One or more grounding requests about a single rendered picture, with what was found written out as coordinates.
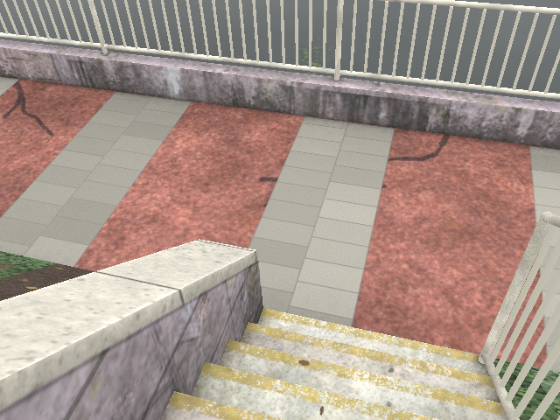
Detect stairs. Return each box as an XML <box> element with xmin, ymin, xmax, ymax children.
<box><xmin>161</xmin><ymin>308</ymin><xmax>508</xmax><ymax>420</ymax></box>

